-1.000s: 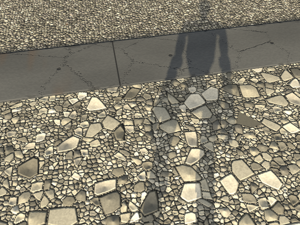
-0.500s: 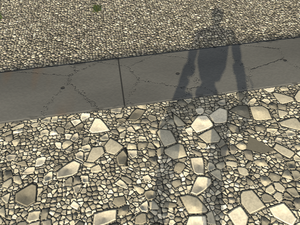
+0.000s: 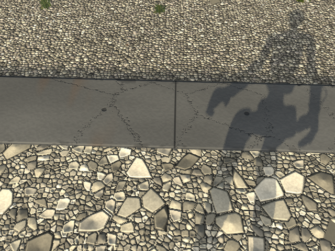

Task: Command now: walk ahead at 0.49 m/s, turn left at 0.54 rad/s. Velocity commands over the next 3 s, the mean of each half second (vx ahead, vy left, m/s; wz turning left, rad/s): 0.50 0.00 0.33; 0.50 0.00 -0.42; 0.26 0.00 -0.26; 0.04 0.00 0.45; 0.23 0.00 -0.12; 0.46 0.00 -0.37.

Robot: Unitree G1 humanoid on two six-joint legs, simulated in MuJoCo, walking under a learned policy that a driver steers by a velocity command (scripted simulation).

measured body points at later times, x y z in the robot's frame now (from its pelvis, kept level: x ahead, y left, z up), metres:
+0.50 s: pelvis +0.26 -0.05 +0.01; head +0.29 -0.05 +0.46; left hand +0.23 +0.22 -0.11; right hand +0.48 -0.26 -0.09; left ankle +0.32 +0.13 -0.68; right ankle +0.27 -0.15 -0.74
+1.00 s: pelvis +0.49 +0.01 +0.00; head +0.51 +0.02 +0.45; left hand +0.69 +0.26 -0.09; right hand +0.50 -0.28 -0.12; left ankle +0.44 +0.13 -0.74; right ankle +0.62 -0.16 -0.67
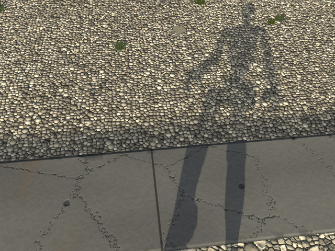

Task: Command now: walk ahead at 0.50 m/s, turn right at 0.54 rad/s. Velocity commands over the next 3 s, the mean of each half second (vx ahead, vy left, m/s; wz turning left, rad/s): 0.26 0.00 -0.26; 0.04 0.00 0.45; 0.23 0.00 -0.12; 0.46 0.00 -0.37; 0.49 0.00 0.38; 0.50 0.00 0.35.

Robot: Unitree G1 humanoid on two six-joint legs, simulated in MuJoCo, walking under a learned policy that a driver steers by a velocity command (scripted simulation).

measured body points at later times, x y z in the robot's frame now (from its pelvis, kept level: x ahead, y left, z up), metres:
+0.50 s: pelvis +0.18 -0.07 -0.01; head +0.21 -0.08 +0.44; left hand +0.37 +0.15 -0.10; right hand +0.26 -0.35 -0.13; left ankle +0.25 +0.10 -0.70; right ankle +0.22 -0.15 -0.74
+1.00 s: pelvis +0.21 +0.00 +0.00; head +0.25 +0.04 +0.45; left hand +0.33 +0.31 -0.12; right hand +0.39 -0.27 -0.08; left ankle +0.20 +0.08 -0.74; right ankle +0.24 -0.16 -0.66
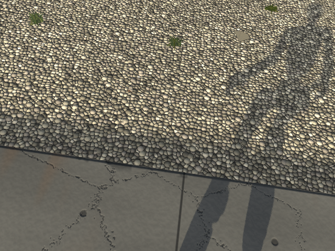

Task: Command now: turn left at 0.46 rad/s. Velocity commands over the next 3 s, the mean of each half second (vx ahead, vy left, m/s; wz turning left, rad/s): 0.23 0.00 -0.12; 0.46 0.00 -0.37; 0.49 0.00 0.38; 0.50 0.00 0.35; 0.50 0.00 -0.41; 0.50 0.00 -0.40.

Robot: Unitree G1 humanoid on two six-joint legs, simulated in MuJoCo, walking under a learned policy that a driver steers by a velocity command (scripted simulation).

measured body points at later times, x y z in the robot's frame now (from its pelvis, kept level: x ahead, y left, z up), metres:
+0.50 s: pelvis +0.10 -0.04 +0.00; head +0.12 -0.07 +0.45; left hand +0.14 +0.23 -0.12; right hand +0.24 -0.33 -0.10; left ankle +0.16 +0.09 -0.69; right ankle +0.01 -0.14 -0.75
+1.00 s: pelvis +0.34 -0.06 +0.00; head +0.36 -0.07 +0.45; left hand +0.60 +0.12 -0.09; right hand +0.26 -0.32 -0.13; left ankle +0.34 +0.06 -0.75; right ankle +0.40 -0.24 -0.70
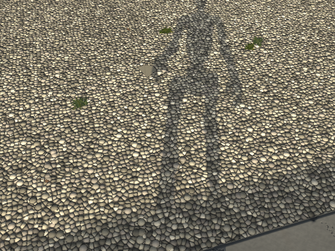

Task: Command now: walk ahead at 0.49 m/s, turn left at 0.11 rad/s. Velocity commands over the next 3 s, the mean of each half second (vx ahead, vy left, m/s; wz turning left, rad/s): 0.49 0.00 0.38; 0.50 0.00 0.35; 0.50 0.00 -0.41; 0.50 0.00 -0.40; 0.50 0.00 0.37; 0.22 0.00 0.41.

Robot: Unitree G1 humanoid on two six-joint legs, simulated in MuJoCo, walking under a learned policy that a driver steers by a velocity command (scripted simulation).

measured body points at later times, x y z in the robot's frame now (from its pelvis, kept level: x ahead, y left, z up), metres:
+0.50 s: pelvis +0.24 -0.04 +0.00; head +0.26 -0.03 +0.45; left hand +0.20 +0.25 -0.13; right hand +0.47 -0.26 -0.10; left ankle +0.31 +0.14 -0.69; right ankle +0.21 -0.15 -0.74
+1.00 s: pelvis +0.46 +0.10 -0.06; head +0.48 +0.12 +0.39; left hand +0.56 +0.41 -0.14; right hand +0.59 -0.15 -0.17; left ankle +0.29 +0.13 -0.74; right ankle +0.70 +0.05 -0.75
